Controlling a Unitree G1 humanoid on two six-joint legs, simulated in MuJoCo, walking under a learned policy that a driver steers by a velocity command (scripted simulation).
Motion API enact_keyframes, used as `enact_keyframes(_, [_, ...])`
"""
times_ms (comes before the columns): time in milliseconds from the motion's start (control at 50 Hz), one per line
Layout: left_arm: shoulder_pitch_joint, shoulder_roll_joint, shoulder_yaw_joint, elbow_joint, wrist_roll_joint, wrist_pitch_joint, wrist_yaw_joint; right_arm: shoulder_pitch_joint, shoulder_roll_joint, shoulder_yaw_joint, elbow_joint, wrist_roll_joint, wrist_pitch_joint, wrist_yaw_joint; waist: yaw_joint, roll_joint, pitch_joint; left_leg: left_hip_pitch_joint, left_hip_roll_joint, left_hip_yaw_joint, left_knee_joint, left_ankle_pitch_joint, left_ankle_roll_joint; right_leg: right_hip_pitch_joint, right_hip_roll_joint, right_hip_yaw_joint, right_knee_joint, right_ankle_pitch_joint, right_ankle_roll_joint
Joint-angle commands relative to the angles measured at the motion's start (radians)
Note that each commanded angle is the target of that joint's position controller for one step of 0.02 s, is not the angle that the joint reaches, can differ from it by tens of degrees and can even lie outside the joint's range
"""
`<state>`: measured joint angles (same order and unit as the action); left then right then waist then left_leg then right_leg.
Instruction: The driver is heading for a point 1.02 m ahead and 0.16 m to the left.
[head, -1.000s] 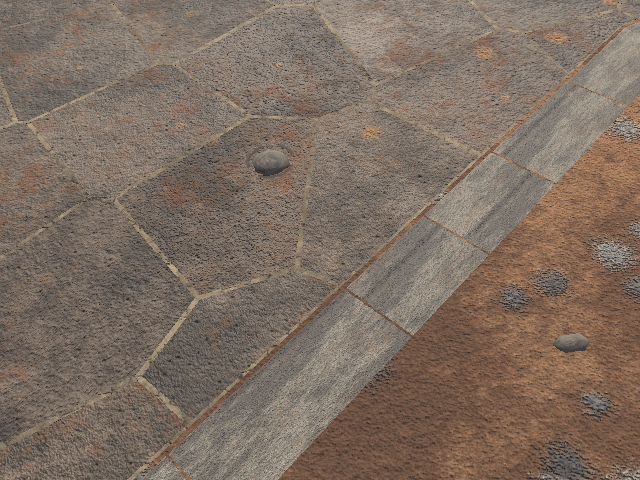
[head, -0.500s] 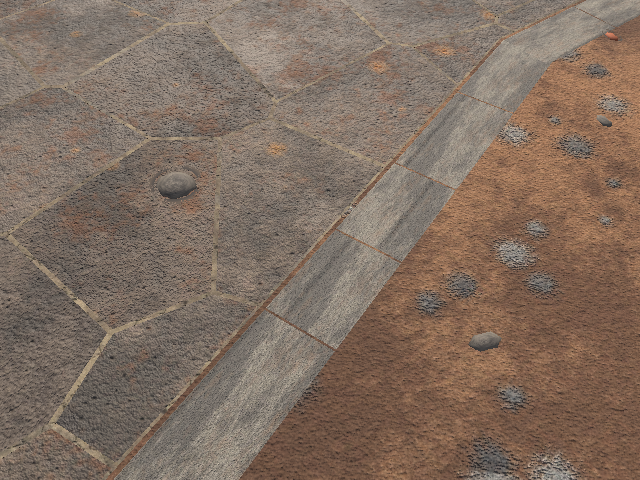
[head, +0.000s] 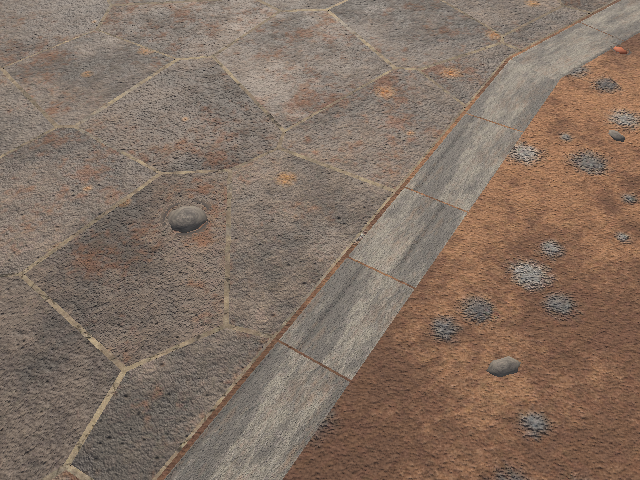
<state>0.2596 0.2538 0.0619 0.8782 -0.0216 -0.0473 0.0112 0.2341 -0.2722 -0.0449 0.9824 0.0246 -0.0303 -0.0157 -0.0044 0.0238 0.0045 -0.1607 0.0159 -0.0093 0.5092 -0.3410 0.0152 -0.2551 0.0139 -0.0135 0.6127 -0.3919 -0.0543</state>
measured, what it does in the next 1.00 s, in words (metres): walks ahead: left foot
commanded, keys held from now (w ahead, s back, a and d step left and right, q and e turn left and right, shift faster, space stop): w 0.92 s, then w+q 0.08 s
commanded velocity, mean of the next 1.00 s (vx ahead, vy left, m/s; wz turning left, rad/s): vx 0.45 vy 0.00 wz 0.00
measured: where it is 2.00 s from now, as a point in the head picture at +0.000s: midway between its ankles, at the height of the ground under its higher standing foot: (304, 299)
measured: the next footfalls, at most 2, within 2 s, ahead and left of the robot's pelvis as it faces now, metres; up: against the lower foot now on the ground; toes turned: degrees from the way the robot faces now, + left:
left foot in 0.48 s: +0.40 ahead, +0.13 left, +0.00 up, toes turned +2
right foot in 1.04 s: +0.71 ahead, -0.11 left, +0.00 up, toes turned +0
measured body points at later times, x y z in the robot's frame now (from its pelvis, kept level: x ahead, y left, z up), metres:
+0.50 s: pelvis +0.23 +0.02 -0.02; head +0.26 +0.02 +0.43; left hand +0.14 +0.29 -0.15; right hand +0.48 -0.20 -0.10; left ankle +0.37 +0.12 -0.74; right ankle +0.01 -0.11 -0.73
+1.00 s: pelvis +0.51 +0.02 +0.00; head +0.54 +0.01 +0.45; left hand +0.73 +0.24 -0.09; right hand +0.47 -0.26 -0.14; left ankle +0.37 +0.13 -0.74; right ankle +0.68 -0.11 -0.72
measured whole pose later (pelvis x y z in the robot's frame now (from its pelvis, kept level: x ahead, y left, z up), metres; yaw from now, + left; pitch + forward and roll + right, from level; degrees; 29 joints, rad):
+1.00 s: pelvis +0.51 +0.02 +0.00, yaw +1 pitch +2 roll +2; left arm 0.01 0.24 0.03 0.79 -0.02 -0.09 -0.03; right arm 0.38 -0.27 -0.05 0.99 0.02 -0.06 0.00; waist -0.09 -0.03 0.02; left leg 0.07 -0.05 0.03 0.24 -0.34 0.03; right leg -0.56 -0.07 0.01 0.50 0.01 -0.03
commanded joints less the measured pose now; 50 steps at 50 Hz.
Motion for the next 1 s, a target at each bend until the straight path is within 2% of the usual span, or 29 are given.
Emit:
enact_keyframes(20, [0.102,0.091,0.035,0.014,0.001,-0.033,-0.008,-0.146,-0.135,-0.026,-0.082,0.007,-0.018,0.005,0.089,0.083,0.064,-0.252,0.139,-0.171,-0.180,-0.162,0.119,0.226,0.002,-0.010,-0.151,0.129,-0.016])
enact_keyframes(40, [0.203,0.138,0.050,0.037,0.004,-0.033,-0.003,-0.163,-0.075,-0.007,-0.096,-0.004,-0.025,0.010,0.118,-0.072,0.023,-0.345,0.055,-0.055,0.068,-0.064,0.063,0.338,-0.127,0.200,-0.254,0.043,-0.056])
enact_keyframes(60, [0.279,0.248,0.074,0.042,0.006,-0.038,-0.012,-0.179,-0.054,-0.002,-0.139,-0.001,-0.044,0.009,0.129,-0.329,0.006,-0.538,-0.057,0.047,0.351,-0.119,0.013,0.441,-0.327,0.602,-0.411,-0.086,-0.186])
enact_keyframes(80, [0.253,0.186,0.051,0.033,0.018,-0.052,-0.019,-0.193,-0.112,-0.016,-0.143,0.011,-0.058,0.009,0.114,-0.246,0.035,-0.639,-0.026,-0.046,0.543,-0.231,0.022,0.421,-0.392,0.715,-0.439,-0.100,-0.247])
enact_keyframes(100, [0.197,0.138,0.036,0.016,0.019,-0.063,-0.019,-0.164,-0.123,-0.020,-0.134,0.025,-0.068,0.018,0.075,-0.165,0.068,-0.698,0.024,-0.082,0.621,-0.155,0.047,0.426,-0.372,0.628,-0.425,-0.072,-0.228])
enact_keyframes(120, [0.166,0.125,0.030,0.004,0.019,-0.068,-0.021,-0.145,-0.113,-0.019,-0.117,0.025,-0.073,0.024,0.060,-0.124,0.063,-0.707,0.058,-0.073,0.629,-0.066,0.064,0.425,-0.332,0.531,-0.430,-0.028,-0.192])
enact_keyframes(140, [0.144,0.125,0.026,0.000,0.014,-0.065,-0.023,-0.156,-0.113,-0.021,-0.116,0.014,-0.078,0.028,0.052,-0.093,0.079,-0.720,0.082,-0.064,0.595,0.006,0.066,0.417,-0.313,0.458,-0.444,0.063,-0.167])
enact_keyframes(180, [0.154,0.088,0.009,0.006,0.021,-0.054,-0.020,-0.177,-0.096,-0.022,-0.118,0.002,-0.074,0.042,0.047,-0.109,0.069,-0.658,0.104,-0.035,0.515,0.101,0.049,0.380,-0.259,0.316,-0.463,0.282,-0.130])
enact_keyframes(220, [0.186,0.099,0.009,0.019,0.018,-0.044,-0.012,-0.209,-0.063,-0.014,-0.130,-0.008,-0.067,0.051,0.057,-0.109,0.067,-0.636,0.090,0.005,0.427,0.165,0.015,0.358,-0.230,0.227,-0.473,0.417,-0.134])
enact_keyframes(280, [0.199,0.129,0.013,0.028,0.020,-0.037,0.003,-0.322,-0.028,0.004,-0.175,-0.010,-0.062,0.054,0.078,-0.101,0.100,-0.545,0.057,0.043,0.208,0.295,-0.018,0.253,-0.197,0.140,-0.508,0.420,-0.127])
enact_keyframes(340, [0.233,0.144,0.016,0.050,0.015,-0.040,0.006,-0.392,-0.038,0.009,-0.207,0.000,-0.061,0.058,0.091,-0.120,0.132,-0.449,0.027,0.059,0.079,0.387,-0.014,0.203,-0.212,0.112,-0.542,0.381,-0.125])
enact_keyframes(400, [0.221,0.148,0.022,0.066,0.001,-0.037,0.007,-0.402,-0.071,0.002,-0.230,0.003,-0.067,0.066,0.058,-0.123,0.137,-0.435,0.028,0.030,0.015,0.375,0.029,0.289,-0.259,0.099,-0.505,0.467,-0.105])
enact_keyframes(440, [0.196,0.167,0.030,0.063,0.006,-0.027,0.008,-0.332,-0.109,-0.016,-0.220,0.002,-0.071,0.068,0.007,-0.141,0.069,-0.331,-0.004,0.047,0.011,0.321,0.061,0.354,-0.271,0.079,-0.400,0.741,-0.083])
enact_keyframes(460, [0.184,0.175,0.033,0.061,0.011,-0.018,0.009,-0.234,-0.136,-0.032,-0.195,0.001,-0.069,0.064,-0.047,-0.157,-0.003,-0.201,-0.037,0.071,0.020,0.292,0.083,0.359,-0.256,0.058,-0.278,0.928,-0.068])
enact_keyframes(480, [0.178,0.162,0.028,0.057,0.017,-0.008,0.011,-0.063,-0.171,-0.056,-0.143,0.003,-0.063,0.055,-0.126,-0.149,-0.103,0.018,-0.054,0.085,0.019,0.290,0.109,0.295,-0.213,0.025,-0.079,0.995,-0.040])
enact_keyframes(500, [0.194,0.129,0.012,0.036,0.033,-0.005,0.012,0.116,-0.231,-0.074,-0.106,-0.009,-0.057,0.043,-0.178,-0.047,-0.237,0.335,0.125,-0.126,0.053,0.231,0.169,0.056,-0.164,0.007,0.232,0.706,-0.012])
enact_keyframes(520, [0.334,-0.032,-0.029,0.034,0.021,-0.026,-0.001,0.182,-0.281,-0.081,-0.079,-0.018,-0.055,0.051,-0.085,0.257,-0.394,0.606,0.360,-0.660,-0.116,-0.103,0.334,-0.298,0.043,0.048,0.594,-0.082,0.050])
enact_keyframes(540, [0.255,0.069,-0.009,0.039,-0.007,-0.053,-0.005,0.140,-0.188,-0.055,-0.084,-0.007,-0.059,0.054,-0.121,0.189,-0.331,0.547,0.338,-0.768,-0.246,-0.226,0.300,-0.404,0.017,0.171,0.724,-0.165,0.028])
enact_keyframes(560, [0.149,0.131,0.010,0.002,-0.033,-0.069,-0.007,0.047,-0.151,-0.044,-0.097,-0.007,-0.065,0.052,-0.101,0.142,-0.164,0.405,0.317,-0.611,-0.261,-0.167,0.256,-0.483,-0.035,0.140,0.749,-0.089,0.010])
enact_keyframes(580, [0.091,0.138,0.009,-0.011,-0.028,-0.077,0.000,-0.032,-0.133,-0.038,-0.116,-0.014,-0.072,0.052,-0.067,0.037,-0.092,0.247,0.286,-0.489,-0.280,-0.039,0.234,-0.442,-0.091,0.118,0.703,0.009,0.001])
enact_keyframes(600, [0.065,0.134,0.017,-0.014,-0.010,-0.076,0.008,-0.080,-0.111,-0.033,-0.121,-0.027,-0.078,0.054,-0.034,0.007,-0.045,0.114,0.252,-0.391,-0.299,0.081,0.222,-0.392,-0.128,0.106,0.644,0.073,0.002])
enact_keyframes(620, [0.088,0.120,0.020,-0.010,-0.001,-0.065,0.010,-0.102,-0.087,-0.026,-0.120,-0.041,-0.084,0.056,0.004,0.027,-0.043,0.037,0.219,-0.324,-0.324,0.141,0.213,-0.324,-0.158,0.117,0.611,0.110,0.000])
enact_keyframes(640, [0.106,0.096,0.018,-0.006,0.001,-0.052,0.011,-0.105,-0.079,-0.024,-0.114,-0.040,-0.086,0.058,0.021,0.045,-0.040,-0.008,0.205,-0.288,-0.350,0.160,0.219,-0.290,-0.168,0.115,0.582,0.121,0.003])
enact_keyframes(700, [0.051,0.079,0.017,-0.032,0.009,-0.028,0.013,-0.067,-0.105,-0.027,-0.090,-0.028,-0.092,0.048,0.029,0.036,0.017,-0.077,0.197,-0.207,-0.414,0.195,0.240,-0.334,-0.190,0.094,0.469,0.172,0.032])
enact_keyframes(760, [-0.068,0.083,0.015,-0.071,0.021,-0.031,0.011,-0.008,-0.136,-0.032,-0.074,-0.025,-0.085,0.027,-0.001,0.010,0.048,-0.034,0.183,-0.153,-0.430,0.263,0.230,-0.423,-0.189,0.081,0.281,0.346,0.061])
enact_keyframes(840, [-0.216,0.055,-0.002,-0.108,0.013,-0.046,-0.007,0.075,-0.154,-0.032,-0.053,-0.012,-0.074,0.016,-0.056,0.007,0.062,0.000,0.147,-0.065,-0.423,0.314,0.190,-0.366,-0.136,0.024,0.032,0.522,0.064])
enact_keyframes(920, [-0.332,0.060,-0.012,-0.153,0.003,-0.055,-0.034,0.161,-0.157,-0.033,-0.019,-0.007,-0.052,0.015,-0.092,0.009,0.085,0.152,0.198,-0.071,-0.363,0.350,0.188,-0.403,-0.108,0.019,-0.078,0.482,0.048])
enact_keyframes(960, [-0.352,0.081,-0.007,-0.175,0.003,-0.061,-0.045,0.181,-0.164,-0.037,-0.010,-0.004,-0.038,0.012,-0.076,0.020,0.082,0.215,0.232,-0.108,-0.303,0.420,0.178,-0.390,-0.094,0.032,-0.117,0.400,0.028])
enact_keyframes(1000, [-0.265,0.123,0.009,-0.161,0.004,-0.068,-0.047,0.154,-0.186,-0.044,-0.020,-0.003,-0.027,0.009,-0.012,0.054,0.030,0.232,0.233,-0.123,-0.202,0.607,0.158,-0.245,-0.055,0.014,-0.147,0.322,0.004])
